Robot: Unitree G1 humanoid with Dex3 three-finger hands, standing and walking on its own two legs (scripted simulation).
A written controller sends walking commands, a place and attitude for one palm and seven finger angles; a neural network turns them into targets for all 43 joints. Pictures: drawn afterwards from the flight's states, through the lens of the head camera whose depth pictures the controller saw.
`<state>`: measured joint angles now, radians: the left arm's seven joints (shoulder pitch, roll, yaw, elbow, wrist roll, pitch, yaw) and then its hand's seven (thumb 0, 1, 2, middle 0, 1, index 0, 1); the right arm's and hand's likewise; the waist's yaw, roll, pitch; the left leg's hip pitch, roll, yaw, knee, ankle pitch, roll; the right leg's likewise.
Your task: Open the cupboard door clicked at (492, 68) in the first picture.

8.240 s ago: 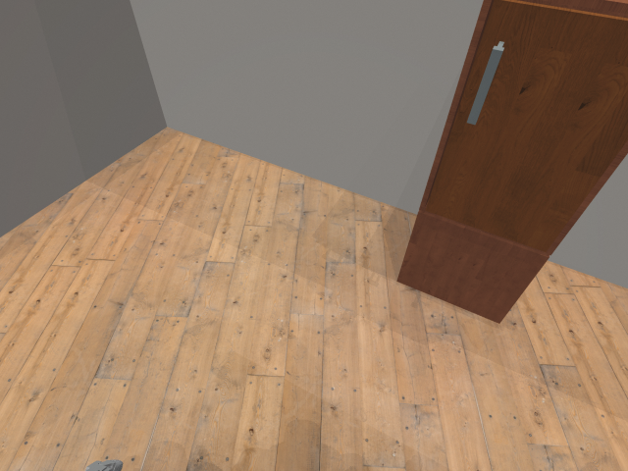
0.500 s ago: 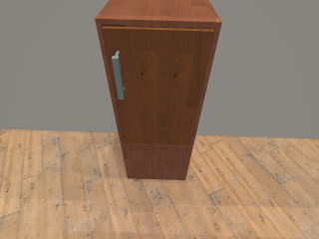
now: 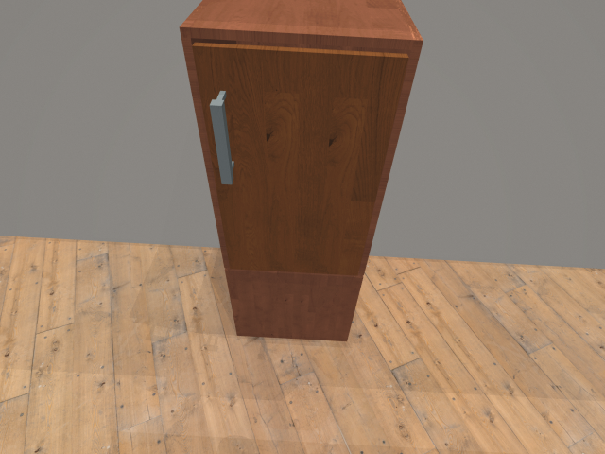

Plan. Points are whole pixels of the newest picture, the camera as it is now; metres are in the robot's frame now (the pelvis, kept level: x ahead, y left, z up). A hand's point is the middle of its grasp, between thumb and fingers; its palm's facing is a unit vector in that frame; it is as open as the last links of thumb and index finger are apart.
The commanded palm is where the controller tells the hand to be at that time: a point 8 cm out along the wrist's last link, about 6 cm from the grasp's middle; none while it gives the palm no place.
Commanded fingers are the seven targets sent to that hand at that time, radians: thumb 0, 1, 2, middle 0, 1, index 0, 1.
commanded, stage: shuffle to correct the standing spot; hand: left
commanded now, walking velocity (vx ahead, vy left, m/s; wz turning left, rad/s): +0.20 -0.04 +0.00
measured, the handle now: (225, 139) +0.63 +0.20 +0.10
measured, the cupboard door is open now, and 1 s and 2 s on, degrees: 0 0 0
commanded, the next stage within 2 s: come to a stop and stand still in 0.24 s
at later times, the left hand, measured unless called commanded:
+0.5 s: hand out of the picture +0.07 +0.14 -0.17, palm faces +0.10 -0.99 -0.13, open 7.4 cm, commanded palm none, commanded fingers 0.00 0.90 0.90 -0.20 -0.30 -0.20 -0.30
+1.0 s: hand out of the picture +0.11 +0.14 -0.16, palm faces +0.03 -0.97 -0.23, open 7.3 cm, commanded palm none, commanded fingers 0.00 0.90 0.90 -0.20 -0.30 -0.20 -0.30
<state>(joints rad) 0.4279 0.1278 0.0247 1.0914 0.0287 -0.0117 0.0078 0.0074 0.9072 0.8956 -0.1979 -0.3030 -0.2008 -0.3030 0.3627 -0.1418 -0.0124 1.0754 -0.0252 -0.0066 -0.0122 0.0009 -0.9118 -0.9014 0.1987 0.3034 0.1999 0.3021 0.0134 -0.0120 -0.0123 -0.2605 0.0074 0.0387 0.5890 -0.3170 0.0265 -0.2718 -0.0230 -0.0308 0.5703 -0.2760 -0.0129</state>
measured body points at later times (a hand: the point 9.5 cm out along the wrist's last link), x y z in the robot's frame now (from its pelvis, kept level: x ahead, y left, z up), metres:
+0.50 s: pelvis +0.10 -0.01 +0.00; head +0.10 +0.00 +0.45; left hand +0.06 +0.19 -0.16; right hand +0.12 -0.24 -0.15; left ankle +0.16 +0.11 -0.72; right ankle +0.05 -0.11 -0.73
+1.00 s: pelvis +0.08 -0.04 +0.00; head +0.09 -0.05 +0.45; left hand +0.11 +0.19 -0.14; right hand +0.13 -0.27 -0.16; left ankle +0.09 +0.09 -0.72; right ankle +0.06 -0.11 -0.73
